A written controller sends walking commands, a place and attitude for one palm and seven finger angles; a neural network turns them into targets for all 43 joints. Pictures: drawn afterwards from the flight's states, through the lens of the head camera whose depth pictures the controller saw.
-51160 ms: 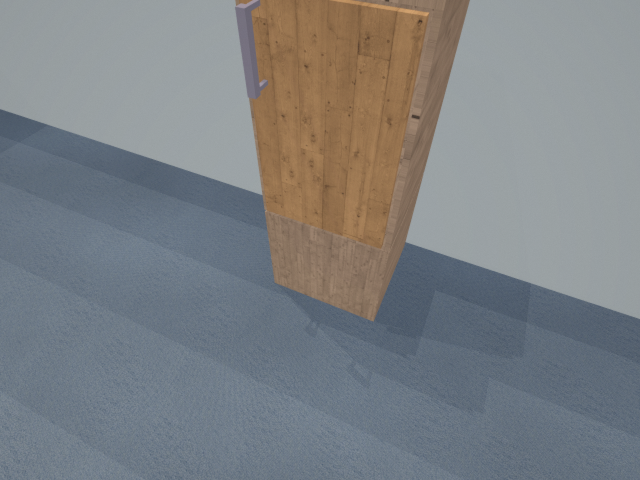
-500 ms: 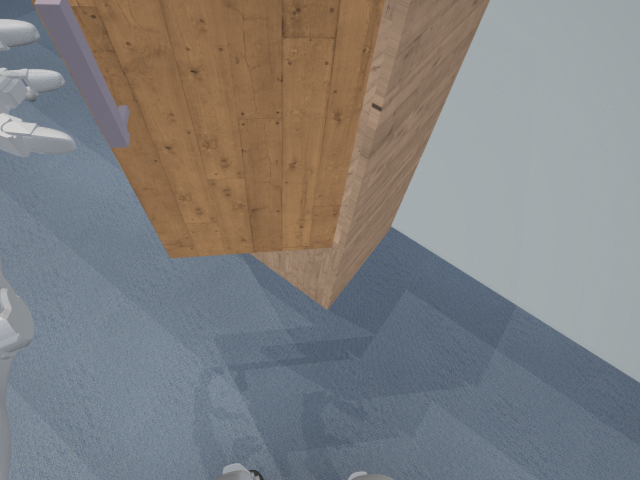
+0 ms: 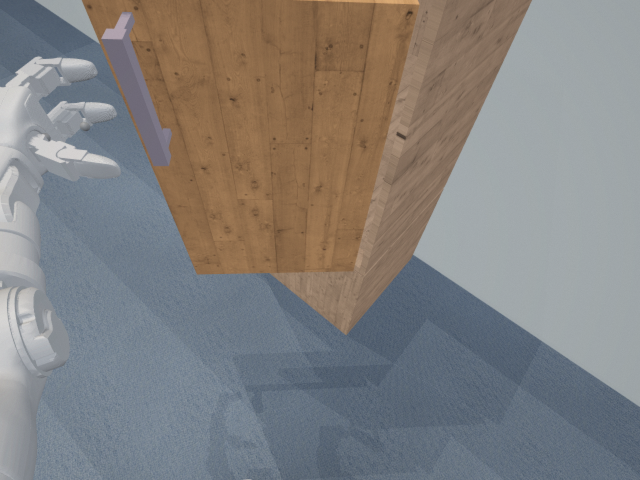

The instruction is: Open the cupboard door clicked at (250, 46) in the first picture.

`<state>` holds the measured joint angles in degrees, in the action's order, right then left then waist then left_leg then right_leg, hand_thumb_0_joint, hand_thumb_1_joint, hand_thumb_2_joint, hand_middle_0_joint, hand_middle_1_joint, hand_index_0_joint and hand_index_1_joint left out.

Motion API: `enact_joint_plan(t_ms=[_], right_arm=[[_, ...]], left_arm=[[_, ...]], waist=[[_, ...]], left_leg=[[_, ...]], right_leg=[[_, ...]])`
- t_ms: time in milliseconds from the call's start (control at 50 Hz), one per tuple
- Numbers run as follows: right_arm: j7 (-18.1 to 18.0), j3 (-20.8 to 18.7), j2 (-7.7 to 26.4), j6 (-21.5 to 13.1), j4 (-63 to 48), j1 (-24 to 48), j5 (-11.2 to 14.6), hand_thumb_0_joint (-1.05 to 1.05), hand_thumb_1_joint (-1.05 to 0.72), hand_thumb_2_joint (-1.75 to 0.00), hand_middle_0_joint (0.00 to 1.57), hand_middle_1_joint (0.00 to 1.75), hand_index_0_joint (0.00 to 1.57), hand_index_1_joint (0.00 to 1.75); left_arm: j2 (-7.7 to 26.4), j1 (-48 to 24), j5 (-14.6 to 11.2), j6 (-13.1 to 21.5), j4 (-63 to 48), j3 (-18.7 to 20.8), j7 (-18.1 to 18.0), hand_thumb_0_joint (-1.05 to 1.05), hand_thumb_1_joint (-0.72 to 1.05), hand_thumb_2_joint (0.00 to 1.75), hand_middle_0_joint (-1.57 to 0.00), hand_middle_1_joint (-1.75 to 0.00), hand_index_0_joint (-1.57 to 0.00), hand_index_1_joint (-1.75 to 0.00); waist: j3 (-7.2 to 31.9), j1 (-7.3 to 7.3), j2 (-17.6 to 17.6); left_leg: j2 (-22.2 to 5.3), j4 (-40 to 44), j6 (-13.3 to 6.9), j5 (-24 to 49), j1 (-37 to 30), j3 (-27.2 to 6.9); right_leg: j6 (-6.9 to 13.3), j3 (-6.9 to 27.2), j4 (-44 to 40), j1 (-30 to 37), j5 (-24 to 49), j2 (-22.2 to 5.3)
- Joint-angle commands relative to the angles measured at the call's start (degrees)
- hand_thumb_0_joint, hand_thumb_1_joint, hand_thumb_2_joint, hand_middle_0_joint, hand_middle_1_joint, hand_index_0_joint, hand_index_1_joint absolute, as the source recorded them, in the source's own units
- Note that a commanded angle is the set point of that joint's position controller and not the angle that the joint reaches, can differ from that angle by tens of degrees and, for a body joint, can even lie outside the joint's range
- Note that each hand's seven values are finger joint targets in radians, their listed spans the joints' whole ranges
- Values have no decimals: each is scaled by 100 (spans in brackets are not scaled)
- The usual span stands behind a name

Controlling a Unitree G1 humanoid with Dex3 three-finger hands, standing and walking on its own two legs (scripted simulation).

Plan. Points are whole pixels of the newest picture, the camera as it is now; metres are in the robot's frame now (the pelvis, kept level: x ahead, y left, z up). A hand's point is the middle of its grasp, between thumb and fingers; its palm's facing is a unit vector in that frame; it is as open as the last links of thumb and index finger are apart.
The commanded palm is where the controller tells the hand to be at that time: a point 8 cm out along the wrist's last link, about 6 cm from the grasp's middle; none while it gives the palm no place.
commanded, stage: slide the fingers in behind the handle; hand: left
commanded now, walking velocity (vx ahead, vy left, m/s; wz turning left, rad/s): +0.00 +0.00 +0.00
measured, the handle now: (145, 96) +0.55 +0.19 +0.16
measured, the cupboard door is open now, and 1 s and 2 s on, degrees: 43 43 43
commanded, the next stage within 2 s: close the thumb around the handle in 1.66 s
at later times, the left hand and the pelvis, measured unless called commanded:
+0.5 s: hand (103, 126) +0.48 +0.22 +0.17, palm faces +0.00 -1.00 +0.03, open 14.0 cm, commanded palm +0.47 +0.28 +0.16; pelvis -0.02 -0.01 +0.00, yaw +0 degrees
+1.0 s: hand (129, 127) +0.49 +0.20 +0.16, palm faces -0.02 -1.00 +0.02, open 14.0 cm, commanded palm +0.47 +0.24 +0.16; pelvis +0.00 +0.00 +0.00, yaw +0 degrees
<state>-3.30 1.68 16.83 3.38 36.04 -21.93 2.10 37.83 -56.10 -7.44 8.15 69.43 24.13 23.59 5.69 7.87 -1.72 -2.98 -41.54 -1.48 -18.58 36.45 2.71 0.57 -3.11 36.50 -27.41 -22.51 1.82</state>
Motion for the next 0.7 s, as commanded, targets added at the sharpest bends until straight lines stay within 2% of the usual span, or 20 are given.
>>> enact_joint_plan(t_ms=[0,20,40,80,120,160,220,260,300,320,340,380,440,460,480,540,580,620,640,680], right_arm=[[-109,-370,1067,-121,-369,-828,11,0,-90,-90,20,30,20,30],[-117,-363,1048,-142,-370,-822,-9,0,-90,-90,20,30,20,30],[-104,-376,1059,-154,-352,-790,-3,0,-90,-90,20,30,20,30],[-109,-363,1060,-173,-305,-766,11,0,-90,-90,20,30,20,30],[-125,-358,1047,-186,-240,-746,21,0,-90,-90,20,30,20,30],[-123,-352,1065,-196,-213,-708,49,0,-90,-90,20,30,20,30],[-166,-326,1092,-194,-166,-777,64,0,-90,-90,20,30,20,30],[-156,-324,1089,-221,-219,-762,57,0,-90,-90,20,30,20,30],[-160,-318,1079,-268,-205,-783,38,0,-90,-90,20,30,20,30],[-166,-324,1086,-282,-176,-864,15,0,-90,-90,20,30,20,30],[-158,-329,1097,-294,-190,-838,10,0,-90,-90,20,30,20,30],[-143,-332,1083,-332,-160,-863,1,0,-90,-90,20,30,20,30],[-124,-344,1107,-344,-143,-917,-11,0,-90,-90,20,30,20,30],[-113,-337,1078,-346,-143,-899,-4,0,-90,-90,20,30,20,30],[-106,-344,1084,-344,-151,-927,-11,0,-90,-90,20,30,20,30],[-87,-329,1067,-332,-199,-919,-8,0,-90,-90,20,30,20,30],[-79,-347,1052,-333,-205,-945,-9,0,-90,-90,20,30,20,30],[-80,-355,1062,-348,-178,-1025,-34,0,-90,-90,20,30,20,30],[-80,-375,1086,-352,-199,-1019,-34,0,-90,-90,20,30,20,30],[-65,-390,1048,-379,-154,-1026,-40,0,-90,-90,20,30,20,30]], left_arm=[[1814,-2584,-65,416,-1320,255,-116,0,-50,30,-30,-120,-30,-120],[1692,-2845,-145,600,-1676,174,-129,0,-50,30,-30,-120,-30,-120],[1877,-2835,-134,716,-1756,350,-130,0,-50,30,-30,-120,-30,-120],[1801,-2894,-218,851,-1715,322,-88,0,-50,30,-30,-120,-30,-120],[1487,-2911,-313,843,-1539,92,2,0,-50,30,-30,-120,-30,-120],[1446,-2722,-255,677,-1232,10,63,0,-50,30,-30,-120,-30,-120],[1579,-2840,-205,408,-882,-21,45,0,-50,30,-30,-120,-30,-120],[1528,-2828,-184,347,-917,-42,-8,0,-50,30,-30,-120,-30,-120],[1452,-3043,-185,416,-1024,-122,-74,0,-50,30,-30,-120,-30,-120],[1590,-3077,-226,514,-1054,48,-128,0,-50,30,-30,-120,-30,-120],[1691,-3090,-187,580,-1120,101,-151,0,-50,30,-30,-120,-30,-120],[1540,-3248,-194,680,-1182,12,-193,0,-50,30,-30,-120,-30,-120],[1798,-3071,-145,780,-1166,253,-244,0,-50,30,-30,-120,-30,-120],[1671,-3058,-137,743,-1081,159,-244,0,-50,30,-30,-120,-30,-120],[1772,-2928,-111,697,-978,271,-257,0,-50,30,-30,-120,-30,-120],[1661,-2951,-16,586,-1021,117,-308,0,-50,30,-30,-120,-30,-120],[1470,-2902,-2,547,-1017,6,-360,0,-50,30,-30,-120,-30,-120],[1470,-2997,-78,594,-1109,76,-414,0,-50,30,-30,-120,-30,-120],[1617,-2965,-76,616,-1179,219,-432,0,-50,30,-30,-120,-30,-120],[1253,-3152,-125,657,-1322,-12,-440,0,-50,30,-30,-120,-30,-120]], waist=[[1998,36,-400],[2183,88,-560],[2426,21,-695],[2425,71,-622],[2189,167,-510],[1991,117,-669],[1595,170,-425],[1685,137,-489],[1736,225,-576],[1799,211,-353],[1922,195,-445],[1985,243,-545],[2269,147,-529],[2196,156,-549],[2153,95,-464],[2000,86,-730],[1928,129,-711],[1929,171,-450],[2087,122,-442],[2135,205,-535]], left_leg=[[119,148,-131,2484,-2426,-443],[125,109,-133,2677,-2621,-443],[113,77,-108,2643,-2810,-469],[111,81,-111,2573,-2811,-488],[127,86,-144,2420,-2689,-458],[140,128,-135,2147,-2580,-459],[165,207,-179,1734,-2136,-460],[160,249,-160,1658,-2152,-469],[146,236,-155,1569,-2194,-474],[143,212,-170,1626,-2159,-500],[141,213,-162,1621,-2170,-486],[133,209,-145,1602,-2283,-506],[131,181,-145,1717,-2301,-511],[141,189,-148,1674,-2232,-477],[147,194,-150,1636,-2111,-463],[148,222,-142,1644,-2125,-452],[126,207,-128,1674,-2210,-472],[107,218,-144,1706,-2219,-494],[100,221,-136,1729,-2252,-489],[88,212,-121,1823,-2444,-499]], right_leg=[[-33,138,-309,-246,2648,115],[-19,136,-283,-222,2736,112],[-24,166,-283,-239,2681,132],[-17,182,-294,-197,2686,145],[-17,165,-338,-222,2627,134],[-15,169,-388,-411,2377,120],[-25,167,-465,-410,2085,78],[-29,168,-467,-426,1987,82],[-34,185,-484,-525,1845,85],[-26,173,-461,-409,1892,93],[-48,219,-457,-372,1933,95],[-45,203,-447,-452,1866,107],[-35,218,-386,-320,1956,116],[-45,217,-399,-304,1965,114],[-47,211,-399,-230,1977,112],[-33,177,-389,-377,1905,118],[-25,152,-409,-518,1840,136],[-23,123,-411,-465,1836,158],[-32,150,-401,-404,1883,160],[-30,127,-401,-503,1927,169]])
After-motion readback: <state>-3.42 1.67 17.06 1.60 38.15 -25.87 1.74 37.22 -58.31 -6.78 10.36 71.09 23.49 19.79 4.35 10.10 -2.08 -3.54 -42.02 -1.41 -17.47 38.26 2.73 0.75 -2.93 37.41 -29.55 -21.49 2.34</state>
